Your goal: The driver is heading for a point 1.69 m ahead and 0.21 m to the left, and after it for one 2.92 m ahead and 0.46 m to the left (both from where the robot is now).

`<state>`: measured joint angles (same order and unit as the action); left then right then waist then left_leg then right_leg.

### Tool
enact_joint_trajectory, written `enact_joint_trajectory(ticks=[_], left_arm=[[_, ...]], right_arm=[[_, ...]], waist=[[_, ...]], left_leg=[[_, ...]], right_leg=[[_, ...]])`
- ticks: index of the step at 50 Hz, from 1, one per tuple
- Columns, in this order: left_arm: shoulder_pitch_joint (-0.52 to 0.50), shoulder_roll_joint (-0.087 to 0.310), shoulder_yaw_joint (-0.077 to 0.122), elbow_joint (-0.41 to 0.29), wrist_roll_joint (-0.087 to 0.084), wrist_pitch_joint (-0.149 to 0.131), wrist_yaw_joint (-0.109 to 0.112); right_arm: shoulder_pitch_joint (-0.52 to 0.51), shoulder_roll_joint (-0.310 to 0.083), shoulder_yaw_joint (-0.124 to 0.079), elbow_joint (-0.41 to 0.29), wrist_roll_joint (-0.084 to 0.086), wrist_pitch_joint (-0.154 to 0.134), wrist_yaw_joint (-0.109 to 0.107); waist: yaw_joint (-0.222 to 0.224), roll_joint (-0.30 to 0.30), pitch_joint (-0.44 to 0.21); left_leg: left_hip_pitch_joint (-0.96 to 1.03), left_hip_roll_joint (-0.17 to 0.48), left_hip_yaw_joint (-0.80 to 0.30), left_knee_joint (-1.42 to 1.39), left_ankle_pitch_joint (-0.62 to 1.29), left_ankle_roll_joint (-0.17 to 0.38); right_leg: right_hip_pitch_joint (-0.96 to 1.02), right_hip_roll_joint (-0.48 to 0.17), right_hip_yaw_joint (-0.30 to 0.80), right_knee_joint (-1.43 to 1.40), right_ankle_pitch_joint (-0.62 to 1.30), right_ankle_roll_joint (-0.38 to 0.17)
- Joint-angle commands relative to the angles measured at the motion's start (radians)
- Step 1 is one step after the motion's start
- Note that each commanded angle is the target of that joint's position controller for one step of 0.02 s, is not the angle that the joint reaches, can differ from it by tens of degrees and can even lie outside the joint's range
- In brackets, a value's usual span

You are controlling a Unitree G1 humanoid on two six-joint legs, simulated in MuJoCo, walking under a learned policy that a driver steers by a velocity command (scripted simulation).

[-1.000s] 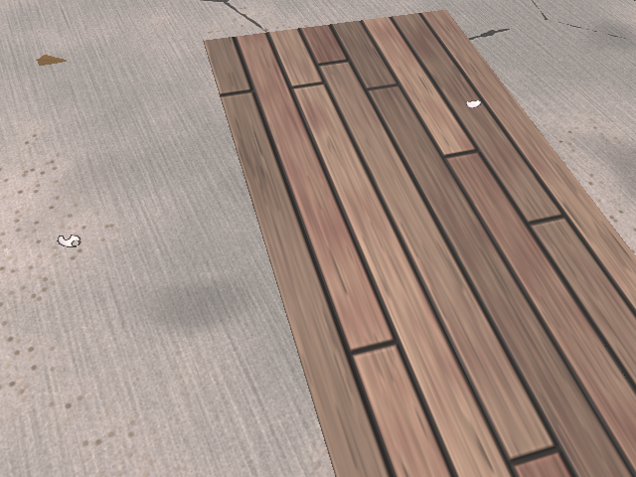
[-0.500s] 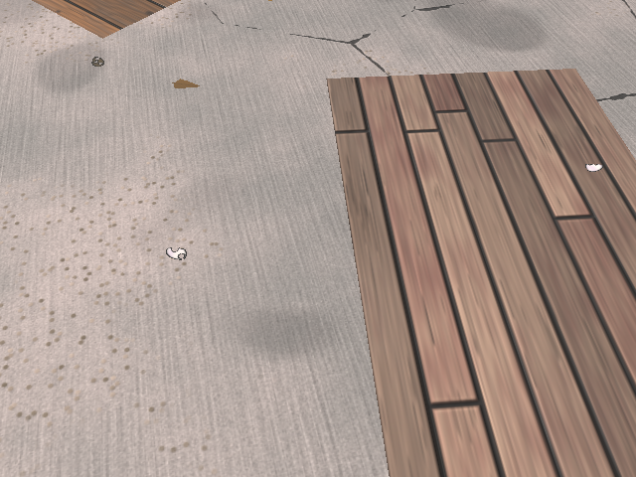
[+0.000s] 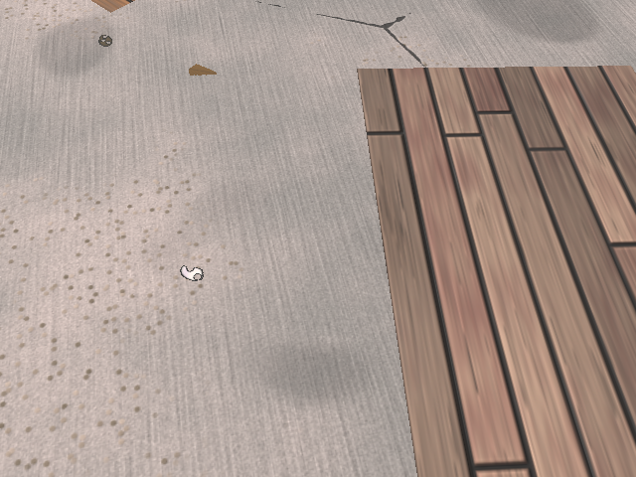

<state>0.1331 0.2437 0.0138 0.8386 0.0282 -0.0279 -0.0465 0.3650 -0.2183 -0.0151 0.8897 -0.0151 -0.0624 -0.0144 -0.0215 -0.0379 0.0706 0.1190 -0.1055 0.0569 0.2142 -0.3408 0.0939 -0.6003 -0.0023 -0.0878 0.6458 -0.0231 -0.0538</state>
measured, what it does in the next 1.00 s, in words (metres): walks ahead, turning left: right foot, then left foot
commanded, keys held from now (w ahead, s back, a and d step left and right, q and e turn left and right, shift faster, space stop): e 0.14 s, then q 0.86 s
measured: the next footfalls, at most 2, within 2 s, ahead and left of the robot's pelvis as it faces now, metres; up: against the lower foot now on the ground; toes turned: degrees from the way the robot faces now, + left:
right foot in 0.06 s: +0.21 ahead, -0.06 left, +0.00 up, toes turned -3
left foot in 0.62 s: +0.12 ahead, +0.12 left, +0.00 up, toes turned +5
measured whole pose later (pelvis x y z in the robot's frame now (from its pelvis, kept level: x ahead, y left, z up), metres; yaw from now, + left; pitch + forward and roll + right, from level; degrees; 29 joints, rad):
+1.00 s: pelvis +0.12 +0.03 +0.01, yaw +17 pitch +2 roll -1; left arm 0.12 0.28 0.04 0.81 0.01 0.05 0.03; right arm 0.26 -0.29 -0.08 0.81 -0.02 0.04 -0.02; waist -0.03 -0.01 0.06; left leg -0.21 -0.12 -0.19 0.43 -0.22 0.07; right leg -0.44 0.02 0.05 0.84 -0.40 0.04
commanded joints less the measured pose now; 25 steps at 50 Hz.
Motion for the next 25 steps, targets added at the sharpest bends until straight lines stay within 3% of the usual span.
enact_joint_trajectory(ticks=[1, 2, 3, 4, 5, 6, 7, 8, 9, 12, 15, 19, 25], left_arm=[[0.133, 0.106, 0.026, -0.012, 0.002, -0.019, 0.011], [0.242, 0.129, 0.038, 0.018, 0.004, -0.027, 0.017], [0.336, 0.149, 0.049, 0.041, 0.015, -0.037, 0.026], [0.330, 0.240, 0.070, 0.028, 0.014, -0.036, 0.036], [0.316, 0.278, 0.087, 0.015, -0.023, -0.026, 0.038], [0.218, 0.239, 0.091, -0.024, -0.053, -0.012, 0.040], [0.139, 0.171, 0.074, -0.047, -0.050, 0.003, 0.046], [0.092, 0.108, 0.055, -0.051, -0.038, 0.012, 0.051], [0.086, 0.084, 0.045, -0.047, -0.033, 0.013, 0.057], [0.101, 0.081, 0.035, -0.013, -0.005, 0.001, 0.055], [0.096, 0.083, 0.024, 0.014, 0.006, -0.005, 0.055], [0.078, 0.141, 0.041, 0.009, -0.003, 0.016, 0.068], [0.079, 0.136, 0.051, 0.009, -0.007, 0.036, 0.093]], right_arm=[[-0.015, -0.177, -0.042, -0.028, -0.001, -0.003, -0.031], [-0.041, -0.192, -0.048, -0.034, -0.001, 0.003, -0.035], [-0.085, -0.207, -0.052, -0.050, 0.011, 0.003, -0.031], [-0.023, -0.115, -0.033, -0.088, 0.005, -0.001, -0.023], [0.087, -0.096, -0.030, -0.087, 0.020, 0.015, -0.019], [0.061, -0.142, -0.031, -0.071, -0.009, 0.026, -0.018], [-0.023, -0.159, -0.035, -0.087, -0.015, 0.029, -0.014], [-0.050, -0.155, -0.036, -0.085, -0.017, 0.034, -0.012], [-0.047, -0.143, -0.033, -0.083, -0.022, 0.052, -0.009], [0.020, -0.086, -0.018, -0.040, -0.012, 0.091, -0.003], [-0.003, -0.083, -0.016, -0.021, -0.005, 0.104, -0.003], [-0.092, -0.120, -0.029, -0.042, -0.003, 0.111, -0.004], [-0.095, -0.089, -0.031, -0.054, -0.001, 0.103, -0.005]], waist=[[0.073, 0.139, -0.089], [0.119, 0.132, -0.134], [0.181, 0.083, -0.171], [0.103, -0.127, -0.252], [0.052, -0.178, -0.431], [0.048, -0.019, -0.378], [0.044, 0.031, -0.225], [0.013, 0.096, -0.143], [0.000, 0.091, -0.112], [-0.012, 0.029, -0.131], [0.001, -0.025, -0.123], [0.034, -0.050, -0.095], [0.047, -0.035, -0.085]], left_leg=[[-0.071, 0.269, 0.014, 0.277, 1.232, -0.033], [-0.089, 0.265, 0.015, 0.440, 1.167, -0.040], [-0.170, 0.205, 0.055, 0.694, 0.924, -0.057], [-0.433, 0.062, 0.081, 1.040, 0.008, -0.077], [-0.621, -0.037, -0.074, 1.294, -0.276, -0.097], [-0.651, 0.049, -0.143, 1.284, -0.175, -0.088], [-0.672, 0.079, -0.125, 1.231, -0.123, -0.091], [-0.657, 0.115, -0.117, 1.147, -0.098, -0.093], [-0.601, 0.138, -0.113, 1.059, -0.087, -0.098], [-0.447, 0.129, -0.081, 0.917, -0.039, -0.105], [-0.416, 0.135, -0.090, 0.720, -0.015, -0.104], [-0.479, 0.129, -0.076, 0.641, -0.026, -0.100], [-0.504, 0.115, -0.041, 0.564, -0.126, -0.090]], right_leg=[[0.264, 0.089, -0.029, -0.051, -0.039, -0.050], [0.362, 0.093, -0.003, -0.116, -0.013, -0.072], [0.488, 0.046, 0.055, -0.237, 0.173, -0.107], [0.719, -0.222, 0.344, -0.096, 0.795, -0.203], [0.874, -0.391, 0.686, -0.155, 0.969, -0.403], [0.759, -0.356, 0.619, -0.224, 0.684, -0.397], [0.598, -0.303, 0.547, -0.285, 0.447, -0.362], [0.478, -0.260, 0.475, -0.335, 0.327, -0.309], [0.389, -0.222, 0.407, -0.366, 0.279, -0.270], [0.269, -0.164, 0.266, -0.403, 0.280, -0.219], [0.267, -0.151, 0.212, -0.444, 0.063, -0.168], [0.324, -0.191, 0.242, -0.470, -0.220, -0.163], [0.421, -0.250, 0.239, -0.400, -0.174, -0.198]])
